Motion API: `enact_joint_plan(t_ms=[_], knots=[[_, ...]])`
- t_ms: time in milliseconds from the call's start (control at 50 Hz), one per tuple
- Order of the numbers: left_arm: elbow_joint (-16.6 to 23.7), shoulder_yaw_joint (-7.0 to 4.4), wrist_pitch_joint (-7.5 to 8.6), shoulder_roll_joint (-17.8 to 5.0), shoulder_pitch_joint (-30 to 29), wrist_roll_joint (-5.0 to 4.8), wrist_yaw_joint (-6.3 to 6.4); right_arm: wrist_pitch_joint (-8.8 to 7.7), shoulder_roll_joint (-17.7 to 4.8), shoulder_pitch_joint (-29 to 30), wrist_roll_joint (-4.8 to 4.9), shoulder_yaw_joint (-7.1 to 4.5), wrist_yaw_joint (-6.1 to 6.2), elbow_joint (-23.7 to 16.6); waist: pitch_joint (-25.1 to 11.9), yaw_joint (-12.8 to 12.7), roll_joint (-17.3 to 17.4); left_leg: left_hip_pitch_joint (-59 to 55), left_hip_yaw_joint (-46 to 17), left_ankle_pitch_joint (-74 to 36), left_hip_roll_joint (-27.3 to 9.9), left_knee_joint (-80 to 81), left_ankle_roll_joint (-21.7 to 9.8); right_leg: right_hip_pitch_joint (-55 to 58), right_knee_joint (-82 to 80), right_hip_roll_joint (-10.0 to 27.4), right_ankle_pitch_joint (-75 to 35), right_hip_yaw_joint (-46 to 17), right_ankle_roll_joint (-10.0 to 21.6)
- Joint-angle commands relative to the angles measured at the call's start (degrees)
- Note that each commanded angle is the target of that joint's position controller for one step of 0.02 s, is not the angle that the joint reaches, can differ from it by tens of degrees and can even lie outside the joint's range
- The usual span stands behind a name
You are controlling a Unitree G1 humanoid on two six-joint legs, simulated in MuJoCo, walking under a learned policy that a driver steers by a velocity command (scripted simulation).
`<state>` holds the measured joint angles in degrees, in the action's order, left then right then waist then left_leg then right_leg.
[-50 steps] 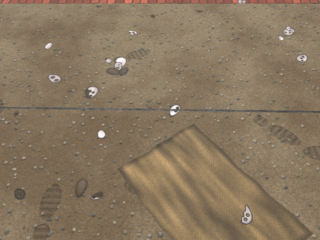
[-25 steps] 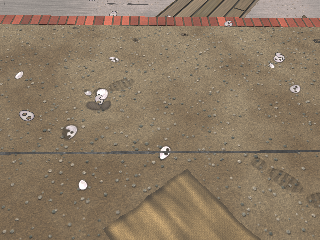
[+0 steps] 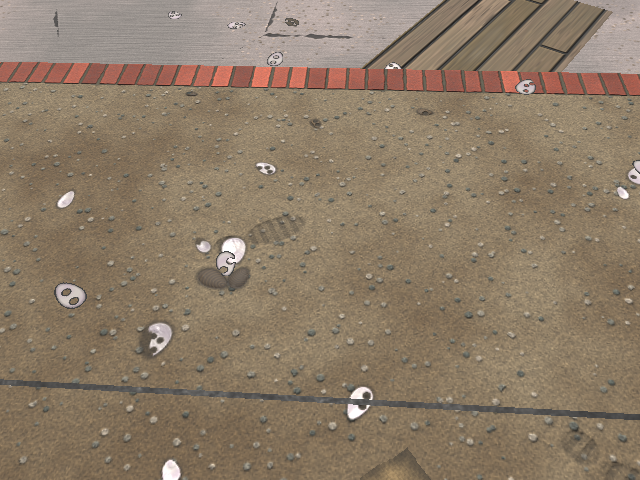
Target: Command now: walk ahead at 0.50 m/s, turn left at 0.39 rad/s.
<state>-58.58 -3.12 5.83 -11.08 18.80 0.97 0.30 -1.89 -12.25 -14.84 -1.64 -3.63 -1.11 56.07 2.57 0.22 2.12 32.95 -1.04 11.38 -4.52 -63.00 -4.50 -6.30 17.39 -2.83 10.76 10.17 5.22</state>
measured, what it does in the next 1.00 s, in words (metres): walks ahead: left foot, then right foot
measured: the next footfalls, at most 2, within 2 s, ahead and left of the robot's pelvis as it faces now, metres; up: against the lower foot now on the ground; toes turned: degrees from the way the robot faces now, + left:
left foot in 0.30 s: +0.30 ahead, +0.11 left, +0.00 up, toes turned +16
right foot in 0.90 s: +0.34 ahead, -0.06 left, +0.00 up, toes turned +14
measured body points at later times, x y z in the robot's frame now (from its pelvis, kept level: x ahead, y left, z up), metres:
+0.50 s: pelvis +0.22 +0.06 -0.01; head +0.27 +0.08 +0.44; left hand +0.25 +0.33 -0.15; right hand +0.38 -0.18 -0.14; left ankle +0.26 +0.10 -0.75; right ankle +0.25 -0.10 -0.65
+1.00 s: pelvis +0.29 +0.03 -0.01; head +0.32 +0.02 +0.44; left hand +0.29 +0.30 -0.13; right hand +0.45 -0.21 -0.14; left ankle +0.25 +0.11 -0.70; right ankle +0.31 -0.07 -0.75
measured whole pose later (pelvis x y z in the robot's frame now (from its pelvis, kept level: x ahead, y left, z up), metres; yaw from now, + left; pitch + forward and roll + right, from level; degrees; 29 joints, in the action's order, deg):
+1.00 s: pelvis +0.29 +0.03 -0.01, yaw +11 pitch +0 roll +1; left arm -50.6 -2.7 -0.6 -12.9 15.4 0.7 1.2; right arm 1.4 -14.4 -10.0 -0.8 -3.1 2.9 50.0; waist 2.2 -1.1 1.2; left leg 20.5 1.1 27.1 4.4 -49.0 -2.1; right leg -13.2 28.4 -1.9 15.5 -2.0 2.7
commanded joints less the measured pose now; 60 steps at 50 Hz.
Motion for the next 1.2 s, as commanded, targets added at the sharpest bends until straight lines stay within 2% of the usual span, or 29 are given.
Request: enact_joint_plan(t_ms=[20, 120, 200, 260, 280, 300, 320, 340, 360, 380, 400, 420, 440, 480, 540, 640, 700, 740, 800, 840, 880, 900, 920, 940, 960, 1000, 1040, 1140, 1200], knots=[[1.98, -0.54, 1.28, -4.95, 2.14, 0.03, 0.32, 0.67, -0.9, 0.5, 0.09, -0.15, -0.63, -3.0, 2.64, 0.86, -5.2, 5.33, 0.1, -6.59, -1.64, 2.95, 0.7, -1.28, -10.88, 15.83, -12.92, -7.37, 3.0], [1.09, -0.26, 1.26, -5.49, 5.75, -0.1, 1.05, 0.3, 0.21, 10.78, 0.24, 0.88, -1.39, -7.07, 3.9, -1.34, -5.59, 3.96, 5.27, -13.12, -0.14, 19.33, 0.62, 2.87, -9.97, 15.45, -21.16, -1.17, 1.94], [-0.27, -0.51, 0.42, -6.67, 9.03, 0.21, 1.84, 0.17, -0.58, 14.85, -0.11, 0.89, -1.62, -9.5, 4.16, -2.04, -5.66, 2.98, 8.6, -8.27, 1.81, 25.73, -1.93, 11.24, -5.67, 17.77, -31.89, 1.77, 1.87], [0.32, -1.17, -0.68, -8.72, 6.74, 0.33, 2.64, -0.21, -1.95, 6.68, -0.75, 0.06, -1.06, -7.45, -0.23, 1.81, -7.78, -7.11, 11.95, -1.49, 7.86, 27.73, -4.95, 12.99, 10.23, 17.49, -58.75, 4.66, 0.84], [0.82, -1.44, -1.16, -9.48, 6.1, 0.18, 2.68, -0.75, -3.2, 0.87, -1.01, -0.61, -0.84, -5.73, -3.8, 3.85, -8.06, -13.74, 11.3, -2.15, 9.51, 30.56, -6.26, 11.43, 20.01, 17.25, -57.71, 4.61, 0.41], [1.57, -1.62, -1.4, -9.93, 4.92, -0.49, 2.36, -1.49, -5.36, -5.65, -1.66, -1.64, -0.37, -3.93, -7.7, 7.51, -5.93, -24.36, 8.53, -9.95, 8.94, 37.27, -8.15, 5.34, 33.8, 15.84, -45.94, 5.23, -1.54], [4.03, -0.97, -1.27, -6.58, 5.58, -0.69, 1.92, -1.93, -11.42, -8.04, -1.77, -3.15, 0.25, -3.81, -13.2, 6.5, 2.36, -38.66, -6.63, -31.27, -5.21, 33.95, -11.69, -9.72, 52.1, 10.86, -3.86, 4.95, -3.74], [7.44, -0.72, -1.59, -4.94, 8.88, -2.24, 1.51, -1.13, -16.77, -7.13, -0.36, -4.43, 0.45, -5.79, -21.99, 3.8, 9.81, -52.44, -32.49, -54.14, -19.62, 35.43, -24.06, -27.29, 70.64, 0.03, 27.13, -3.11, -6.22], [7.95, -1.04, -1.66, -7.42, 2.96, -0.92, 1.43, -0.05, -15.26, -6.94, 1.29, -4.19, 1.08, -6.32, -19.67, 4.87, -1.59, -47.2, -24.73, -53.33, -16.97, 37.8, -21.68, -29.91, 69.18, 4.45, 20.03, -10.67, -5.99], [9.33, -0.73, -1.37, -6.35, -0.25, -1.21, 1.32, 0.21, -12.36, -2.41, 1.66, -3.4, 1.42, -6.84, -12.22, 3.6, -1.08, -39.32, -19.4, -49.12, -14.68, 40.01, -19.42, -30.8, 65.59, 5.94, 15.28, -10.79, -5.93], [8.84, -0.88, -1.49, -6.4, -0.59, -0.63, 1.42, 0.39, -9.27, 0.8, 1.79, -2.58, 1.51, -7.18, -6.52, 1.19, -4.04, -31.91, -15.61, -45.42, -11.01, 42.45, -15.99, -29.27, 60.33, 7.46, 13.02, -10.92, -6.18], [9.14, -1.15, -2.46, -6.87, -0.57, 0.65, 1.42, 0.48, -7.77, 2.13, 2.29, -2.13, 1.79, -7.57, -4.54, -0.29, -3.7, -27.09, -12.96, -43.6, -8.34, 43.61, -14.12, -27.06, 56.74, 8.11, 12.09, -11.29, -6.61], [9.01, -1.16, -3.8, -6.37, 0.94, 1.39, 1.37, 0.42, -6.85, 2.78, 2.23, -1.69, 1.85, -7.84, -4.7, -1.53, -2.79, -23.74, -11.13, -43.3, -6.52, 44.22, -12.79, -24.0, 54.3, 8.23, 11.36, -11.29, -7.11], [8.82, -0.94, -5.54, -5.06, 2.88, 1.05, 1.22, -0.35, -8.09, 2.21, 1.31, -1.72, 1.59, -8.03, -6.6, -2.72, -2.33, -22.2, -8.85, -47.37, -5.07, 44.1, -11.92, -22.03, 51.28, 7.29, 9.75, -10.56, -7.65], [9.63, -0.96, -6.34, -5.5, 0.81, 0.72, 1.13, -0.59, -8.95, 0.35, 0.9, -1.65, 1.52, -7.99, -7.99, -2.02, -0.06, -22.79, -7.47, -46.69, -3.94, 44.52, -9.88, -22.94, 46.72, 7.3, 5.77, -10.31, -7.78], [10.95, -1.1, -7.56, -6.83, -4.82, 0.43, 1.18, 0.31, -8.0, -1.84, 0.65, -0.78, 2.02, -7.72, -6.65, 0.06, 1.76, -26.68, -9.66, -31.82, -4.89, 47.19, -7.2, -25.89, 39.1, 7.92, 2.89, -11.57, -7.56], [9.94, -0.36, -7.88, -5.34, -5.52, 0.08, 1.05, 0.14, -5.44, -1.59, -0.09, 0.71, 2.44, -6.82, -5.15, 0.49, 2.01, -25.69, -8.06, -24.67, -5.49, 49.26, -6.51, -20.58, 30.51, 7.86, 3.01, -12.08, -6.89], [9.42, -0.05, -7.94, -5.28, -5.66, -0.23, 1.08, 0.06, -5.9, -0.87, -0.53, 1.07, 2.72, -6.37, -4.09, 0.58, 2.61, -23.99, -6.65, -22.86, -5.7, 48.97, -6.59, -15.68, 25.97, 6.43, 5.07, -11.56, -6.16], [10.04, -0.28, -7.54, -6.83, -6.07, -0.39, 1.26, 0.72, -8.82, -0.89, -0.07, 0.38, 3.36, -6.1, -2.94, 1.04, 3.16, -26.07, -7.54, -25.29, -7.67, 45.21, -8.28, -14.46, 22.43, 4.24, 11.11, -10.1, -4.8], [10.15, -0.17, -7.05, -6.47, -5.08, -0.61, 1.4, 1.38, -9.99, -1.08, 0.56, -0.17, 3.87, -5.92, -2.84, 0.76, 2.27, -28.57, -8.29, -28.21, -8.92, 41.97, -8.72, -13.89, 18.07, 3.51, 12.34, -9.13, -3.9], [9.87, 0.1, -6.27, -5.86, -3.02, -0.55, 1.48, 1.86, -10.88, -0.6, 0.97, -0.83, 4.41, -5.92, -2.71, -0.91, 0.36, -27.64, -6.9, -27.45, -7.9, 37.98, -6.22, -8.95, 7.36, 3.56, 2.06, -9.81, -2.84], [9.65, -0.39, -5.84, -8.05, -1.91, -0.1, 1.61, 1.72, -10.32, -0.43, 0.89, -0.92, 4.57, -6.69, -3.47, -0.5, -2.14, -24.99, -5.11, -22.49, -5.28, 33.96, -3.96, -5.61, 5.55, 6.18, -7.06, -14.84, -1.43], [9.8, -1.53, -5.4, -13.1, 0.42, 0.57, 1.63, 1.71, -8.12, -1.42, 0.88, -0.77, 4.51, -8.28, -5.17, 1.1, -10.35, -18.05, 0.22, -8.73, 1.38, 24.76, -1.02, -0.27, 6.11, 15.42, -27.32, -26.48, 2.23], [9.69, -2.29, -5.71, -14.66, 1.25, -0.4, 1.07, 2.41, -5.68, 1.84, 1.32, -0.32, 4.69, -9.02, -2.82, -1.71, -16.51, -8.77, 4.99, 15.58, 10.29, 17.06, 1.99, 0.31, 3.6, 23.3, -42.61, -36.38, 10.96], [9.32, -2.07, -5.74, -13.31, 3.62, -0.19, 0.85, 3.07, -5.88, 3.81, 0.71, -0.24, 4.45, -9.5, -2.99, -2.72, -12.46, -5.52, 0.99, 24.06, 9.47, 6.67, 2.87, 0.64, 1.35, 24.06, -40.65, -37.12, 14.16], [10.52, -2.31, -6.51, -12.42, -1.83, -0.26, 1.24, 3.48, -6.05, 4.28, 0.95, -0.49, 3.69, -9.41, -1.39, -0.08, -7.0, -3.79, -1.46, 17.87, 7.11, 1.61, 4.23, -1.98, 1.24, 17.36, -31.6, -30.18, 11.19], [12.01, -2.34, -7.06, -11.44, -4.92, -0.59, 1.3, 3.47, -7.23, 4.37, 0.55, -0.75, 3.21, -9.9, -2.81, 0.74, -7.93, -3.3, -1.29, 14.08, 6.49, 3.1, 5.7, -0.79, 1.78, 13.36, -29.19, -27.14, 8.78], [11.85, -3.41, -7.32, -13.4, -0.85, -0.41, 1.07, 3.49, -6.33, 7.03, 1.18, 0.04, 3.19, -12.14, -5.71, -2.12, -9.09, -3.79, -0.74, 13.97, 6.54, 12.37, 7.32, 2.75, 3.57, 12.86, -27.74, -30.17, 8.92], [12.93, -3.91, -7.84, -14.54, -2.36, -0.08, 0.61, 3.31, -6.98, 7.37, 1.48, 0.32, 3.24, -13.43, -6.26, -2.49, -10.45, -7.88, -1.0, 13.45, 7.15, 17.8, 6.7, 0.13, 3.86, 12.27, -23.99, -32.9, 8.1]])
Velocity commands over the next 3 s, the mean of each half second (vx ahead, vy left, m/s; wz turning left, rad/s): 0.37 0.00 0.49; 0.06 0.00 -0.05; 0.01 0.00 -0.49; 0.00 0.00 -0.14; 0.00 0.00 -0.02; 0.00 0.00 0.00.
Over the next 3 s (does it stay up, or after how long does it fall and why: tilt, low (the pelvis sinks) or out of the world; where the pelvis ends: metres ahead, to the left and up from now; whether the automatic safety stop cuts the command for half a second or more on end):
stays up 0.25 0.06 0.00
